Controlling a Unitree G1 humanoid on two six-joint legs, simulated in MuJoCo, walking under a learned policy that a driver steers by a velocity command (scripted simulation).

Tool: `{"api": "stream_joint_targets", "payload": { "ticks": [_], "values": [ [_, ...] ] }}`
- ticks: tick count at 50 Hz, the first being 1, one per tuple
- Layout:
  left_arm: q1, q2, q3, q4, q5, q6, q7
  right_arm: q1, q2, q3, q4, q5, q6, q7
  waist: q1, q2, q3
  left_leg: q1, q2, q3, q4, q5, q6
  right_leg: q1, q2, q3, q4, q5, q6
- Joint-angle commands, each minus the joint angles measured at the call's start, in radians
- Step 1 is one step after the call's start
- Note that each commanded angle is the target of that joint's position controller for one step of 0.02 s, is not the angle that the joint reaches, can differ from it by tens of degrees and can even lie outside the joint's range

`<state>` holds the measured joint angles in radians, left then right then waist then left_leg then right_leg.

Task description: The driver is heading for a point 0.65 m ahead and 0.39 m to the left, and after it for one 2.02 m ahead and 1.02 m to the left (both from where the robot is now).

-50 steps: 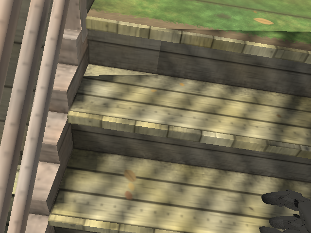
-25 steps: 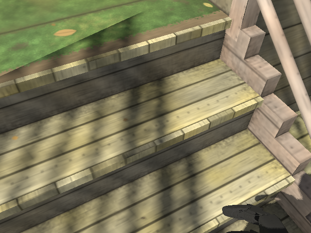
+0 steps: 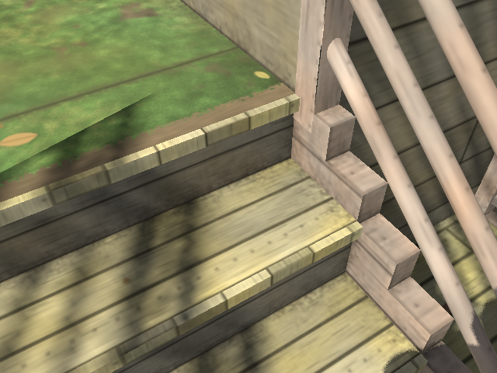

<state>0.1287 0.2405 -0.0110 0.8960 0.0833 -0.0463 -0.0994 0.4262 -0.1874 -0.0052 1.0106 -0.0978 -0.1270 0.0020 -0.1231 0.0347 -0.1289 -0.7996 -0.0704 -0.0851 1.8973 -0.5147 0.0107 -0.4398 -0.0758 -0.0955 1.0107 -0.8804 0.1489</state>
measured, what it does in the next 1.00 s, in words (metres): climbs, turning left: left foot, then right foot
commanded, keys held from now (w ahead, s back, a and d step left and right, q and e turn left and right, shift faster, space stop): w+q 1.00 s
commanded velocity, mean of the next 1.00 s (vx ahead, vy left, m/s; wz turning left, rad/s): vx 0.48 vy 0.00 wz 0.56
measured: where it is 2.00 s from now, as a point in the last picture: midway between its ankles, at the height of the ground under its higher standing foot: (28, 241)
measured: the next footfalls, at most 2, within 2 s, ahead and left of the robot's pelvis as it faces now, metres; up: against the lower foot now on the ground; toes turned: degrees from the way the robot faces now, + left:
left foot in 0.10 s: +0.02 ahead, +0.01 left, +0.01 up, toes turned +11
right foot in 0.50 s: +0.19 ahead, -0.16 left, +0.01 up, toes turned +17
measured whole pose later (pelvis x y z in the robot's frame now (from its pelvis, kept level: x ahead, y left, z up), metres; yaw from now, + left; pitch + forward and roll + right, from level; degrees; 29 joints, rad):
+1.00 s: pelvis +0.27 -0.01 +0.19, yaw +35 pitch +8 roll +4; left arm 0.40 0.28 0.03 1.09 0.11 -0.01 -0.16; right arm 0.07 -0.18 0.04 0.81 -0.02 0.06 0.05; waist -0.04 -0.07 -0.19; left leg -0.77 -0.23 0.05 1.10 -0.47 0.16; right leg -0.44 -0.08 0.00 1.08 0.19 -0.23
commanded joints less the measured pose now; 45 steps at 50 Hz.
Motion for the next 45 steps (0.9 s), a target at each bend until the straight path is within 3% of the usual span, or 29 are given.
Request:
{"api": "stream_joint_targets", "payload": {
  "ticks": [1,2,3,4,5,6,7,8,10,11,13,15,17,19,21,22,24,25,26,27,29,31,33,36,38,39,41,43,45],
  "values": [
    [-0.487,0.216,0.054,-0.269,-0.047,0.004,0.004,0.268,-0.089,-0.048,0.005,-0.069,0.018,-0.031,-0.223,-0.044,0.080,0.133,-0.001,0.156,-0.410,-0.153,0.008,0.004,-0.290,0.247,-0.470,1.443,-0.330],
    [-0.542,0.205,0.056,-0.290,-0.055,0.009,0.022,0.385,-0.082,-0.057,0.055,-0.059,0.025,-0.024,-0.285,-0.019,0.058,0.335,-0.008,0.144,-0.886,-0.237,-0.019,0.010,-0.221,0.140,-0.312,1.472,-0.280],
    [-0.455,0.152,0.055,-0.233,-0.023,0.048,0.029,0.445,-0.043,-0.076,0.112,0.003,0.029,-0.005,-0.272,0.039,0.046,0.476,-0.007,0.082,-1.230,0.026,0.026,-0.032,-0.112,0.088,0.064,1.121,-0.269],
    [-0.369,0.119,0.065,-0.194,0.059,0.077,0.024,0.457,-0.010,-0.063,0.179,0.036,0.028,0.023,-0.187,0.058,0.162,0.672,-0.003,0.006,-1.274,0.412,0.091,-0.348,0.042,0.020,0.420,0.420,-0.282],
    [-0.279,-0.017,0.037,-0.167,0.010,0.068,0.019,0.425,-0.034,-0.049,0.140,0.009,0.048,0.042,-0.115,0.059,0.159,0.692,0.003,-0.157,-1.200,0.315,0.191,-0.576,0.158,0.180,0.812,0.522,-0.350],
    [-0.154,-0.085,0.015,-0.173,-0.001,0.034,0.010,0.402,-0.101,-0.033,0.031,0.012,0.053,0.068,-0.037,0.226,0.063,0.670,0.070,-0.579,-1.284,0.462,0.333,-0.645,0.271,0.378,1.005,0.603,-0.353],
    [-0.041,-0.006,0.033,-0.167,-0.039,-0.022,0.022,0.294,-0.108,-0.039,-0.009,0.019,0.041,0.078,0.051,0.179,0.084,0.690,0.200,-0.760,-1.324,0.518,0.447,-0.752,0.224,0.393,0.999,0.613,-0.289],
    [-0.057,0.055,0.033,-0.158,-0.046,-0.053,0.037,0.153,-0.140,-0.060,-0.060,0.042,0.031,0.081,0.077,0.081,0.129,0.776,0.256,-0.723,-1.321,0.544,0.465,-0.922,0.212,0.337,1.090,0.551,-0.235],
    [-0.106,0.058,0.028,-0.109,-0.010,-0.030,0.078,0.045,-0.010,0.000,-0.028,0.034,0.034,0.099,0.133,-0.098,0.136,0.645,0.198,-0.523,-1.348,0.320,0.329,-0.992,0.096,0.261,1.087,0.711,-0.268],
    [-0.072,0.099,0.033,-0.107,0.031,-0.022,0.074,-0.113,-0.010,0.013,-0.088,0.056,0.029,0.099,0.184,-0.060,0.120,0.484,0.199,-0.382,-1.307,0.388,0.299,-0.808,0.046,0.254,0.967,0.726,-0.236],
    [-0.081,0.114,0.040,-0.112,-0.009,0.004,0.048,-0.133,-0.047,0.016,-0.110,0.075,0.013,0.076,0.187,-0.056,0.045,0.260,0.164,-0.226,-1.389,0.395,0.269,-0.543,0.039,0.142,0.884,0.753,-0.162],
    [-0.169,0.087,0.033,-0.147,0.001,0.050,0.047,-0.122,-0.104,0.020,-0.075,0.067,-0.018,0.075,0.193,0.087,0.103,0.275,0.270,-0.324,-1.459,0.571,0.323,-0.552,0.009,0.050,0.867,0.622,-0.144],
    [-0.257,0.066,0.027,-0.161,-0.002,0.076,0.059,-0.116,-0.068,0.034,-0.054,0.058,-0.020,0.087,0.133,-0.024,0.145,0.326,0.250,-0.194,-1.488,0.502,0.291,-0.480,-0.032,0.028,0.502,0.722,-0.174],
    [-0.237,0.048,0.048,-0.173,0.010,0.101,0.076,-0.134,-0.065,0.043,-0.027,0.057,-0.015,0.113,0.173,0.068,0.089,0.340,0.263,-0.147,-1.501,0.968,0.321,-0.196,0.018,-0.075,0.241,0.674,-0.177],
    [-0.190,0.061,0.076,-0.207,-0.021,0.126,0.074,-0.138,-0.132,0.018,-0.007,0.056,0.006,0.159,0.214,0.096,0.046,0.609,0.243,-0.165,-1.393,1.380,0.328,-0.154,0.113,-0.147,-0.026,0.407,-0.137],
    [0.013,0.079,0.088,-0.144,-0.037,0.113,0.066,-0.178,-0.159,-0.002,-0.029,-0.001,0.012,0.182,0.241,0.036,0.003,0.746,0.227,-0.091,-1.254,1.615,0.309,-0.070,0.102,-0.087,-0.166,0.642,-0.158],
    [0.481,-0.006,0.081,0.006,-0.019,0.119,0.071,-0.359,-0.162,-0.039,-0.044,0.033,0.034,0.237,0.425,-0.076,0.027,0.658,0.137,-0.115,-0.740,1.462,0.389,0.190,0.113,-0.065,-0.663,0.805,-0.157],
    [0.574,-0.100,0.046,0.113,0.027,0.117,0.055,-0.442,-0.010,-0.003,-0.065,0.064,0.061,0.256,0.425,-0.184,0.093,0.293,0.007,-0.083,-0.288,0.748,0.414,0.291,0.020,0.056,-0.668,0.961,-0.215],
    [0.507,-0.100,0.027,0.123,0.043,0.115,0.027,-0.464,0.122,0.020,-0.106,0.116,0.103,0.244,0.309,-0.173,0.092,-0.184,-0.118,-0.106,0.101,0.361,0.393,0.371,-0.094,0.247,-0.493,1.363,-0.349],
    [0.478,-0.033,0.017,0.084,0.048,0.111,0.008,-0.306,0.137,0.021,-0.125,0.094,0.119,0.237,0.167,-0.106,-0.062,-0.367,-0.133,-0.185,0.276,0.321,0.330,0.502,-0.217,0.419,-0.476,1.641,-0.491],
    [0.409,-0.018,0.014,0.129,-0.020,0.062,-0.005,-0.342,-0.005,0.006,-0.203,0.092,0.114,0.154,0.153,-0.092,-0.045,-0.753,-0.098,-0.154,0.627,0.191,0.245,0.585,-0.374,0.533,-0.636,1.280,-0.580],
    [0.318,-0.140,-0.051,0.203,0.042,0.007,0.008,-0.380,0.032,0.044,-0.262,0.075,0.100,0.079,0.035,-0.029,0.069,-0.898,0.004,-0.163,0.589,0.269,0.302,0.422,-0.271,0.339,-0.706,0.972,-0.392],
    [0.184,-0.102,-0.046,0.156,0.041,-0.022,0.025,-0.425,0.029,0.055,-0.297,0.081,0.103,0.104,-0.002,0.015,0.075,-0.567,0.083,-0.034,0.328,0.458,0.326,0.032,-0.126,0.134,-0.819,0.677,-0.309],
    [0.370,0.025,-0.015,0.181,0.048,-0.023,0.040,-0.756,-0.067,0.038,-0.443,0.160,0.123,0.085,0.080,-0.099,0.021,-0.324,0.092,0.206,-0.027,0.415,0.258,-0.081,-0.092,0.025,-0.909,1.243,-0.255],
    [0.529,0.142,0.002,0.244,0.034,-0.012,-0.001,-0.856,-0.061,0.059,-0.432,0.139,0.202,0.079,0.116,-0.218,-0.003,-0.271,0.007,0.312,-0.370,-0.071,0.199,0.103,-0.214,0.046,-0.904,2.056,-0.317],
    [0.596,0.189,0.007,0.287,0.033,0.003,-0.021,-0.791,0.000,0.080,-0.418,0.119,0.244,0.086,0.092,-0.279,-0.036,-0.313,0.003,0.295,-0.432,-0.064,0.200,0.285,-0.248,0.028,-0.832,2.363,-0.358],
    [0.442,0.247,0.048,0.208,-0.023,-0.027,-0.023,-0.537,0.007,0.074,-0.332,0.105,0.226,0.114,0.060,-0.282,-0.118,-0.265,-0.053,0.297,-0.591,-0.123,0.110,0.599,-0.320,-0.003,-0.713,2.555,-0.416],
    [0.454,0.233,0.065,0.230,0.020,-0.007,-0.037,-0.484,0.001,0.071,-0.315,0.095,0.224,0.078,0.066,-0.311,-0.114,-0.221,-0.102,0.235,-0.743,-0.145,0.123,0.693,-0.331,-0.006,-0.619,2.638,-0.486],
    [0.438,0.212,0.080,0.219,0.043,0.009,-0.052,-0.434,-0.058,0.041,-0.299,0.126,0.232,0.060,0.059,-0.261,-0.095,-0.091,-0.155,0.185,-0.772,-0.112,0.135,0.543,-0.292,0.000,-0.554,2.547,-0.511]
  ]
}}
Over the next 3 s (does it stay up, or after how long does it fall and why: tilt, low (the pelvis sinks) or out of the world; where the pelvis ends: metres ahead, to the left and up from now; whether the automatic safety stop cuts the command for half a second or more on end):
stays up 0.60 0.54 0.65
